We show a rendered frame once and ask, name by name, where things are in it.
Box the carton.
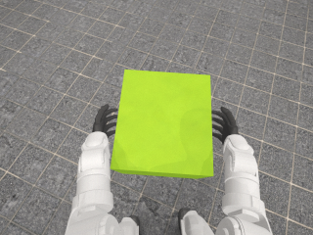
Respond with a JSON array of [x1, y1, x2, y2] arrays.
[[110, 70, 214, 179]]

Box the right robot upper arm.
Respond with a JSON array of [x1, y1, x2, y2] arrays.
[[215, 216, 271, 235]]

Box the right robot foot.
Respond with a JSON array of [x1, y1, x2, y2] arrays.
[[178, 208, 189, 235]]

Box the left robot shin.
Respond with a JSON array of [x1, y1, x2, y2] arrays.
[[121, 217, 135, 223]]

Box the right robot hand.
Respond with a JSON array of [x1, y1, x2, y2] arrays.
[[211, 107, 239, 145]]

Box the left robot upper arm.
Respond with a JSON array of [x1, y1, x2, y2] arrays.
[[65, 213, 121, 235]]

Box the robot right forearm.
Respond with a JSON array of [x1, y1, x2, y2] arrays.
[[222, 134, 273, 235]]

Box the robot left forearm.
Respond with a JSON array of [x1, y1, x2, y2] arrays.
[[65, 131, 113, 235]]

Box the left robot hand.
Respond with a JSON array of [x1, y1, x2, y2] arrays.
[[92, 104, 118, 138]]

